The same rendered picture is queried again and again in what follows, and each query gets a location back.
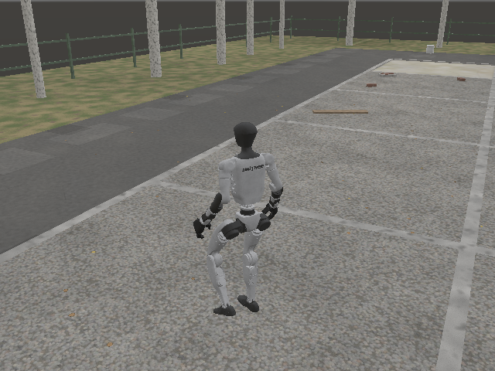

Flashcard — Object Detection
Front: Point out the robot right upper arm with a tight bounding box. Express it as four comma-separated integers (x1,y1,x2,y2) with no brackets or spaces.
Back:
260,153,283,192

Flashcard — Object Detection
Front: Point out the right robot thigh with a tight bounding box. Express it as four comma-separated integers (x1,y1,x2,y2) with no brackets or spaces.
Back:
242,212,271,267

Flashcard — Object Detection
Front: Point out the robot left forearm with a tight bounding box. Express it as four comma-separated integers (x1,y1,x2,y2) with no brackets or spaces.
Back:
200,193,223,226

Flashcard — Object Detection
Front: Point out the robot left hand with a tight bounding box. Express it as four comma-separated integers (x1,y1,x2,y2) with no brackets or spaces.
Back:
193,218,211,239

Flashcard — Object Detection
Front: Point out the robot right forearm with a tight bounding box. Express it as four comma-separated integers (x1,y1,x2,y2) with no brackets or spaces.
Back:
269,187,283,209

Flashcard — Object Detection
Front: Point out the robot torso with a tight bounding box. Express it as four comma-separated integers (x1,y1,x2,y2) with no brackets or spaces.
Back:
230,150,265,233

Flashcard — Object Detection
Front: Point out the robot right hand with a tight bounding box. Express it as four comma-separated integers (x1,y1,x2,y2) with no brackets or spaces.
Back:
262,203,278,220

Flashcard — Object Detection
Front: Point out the robot left upper arm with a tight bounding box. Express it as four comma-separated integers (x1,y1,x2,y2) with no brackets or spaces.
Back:
218,158,235,204

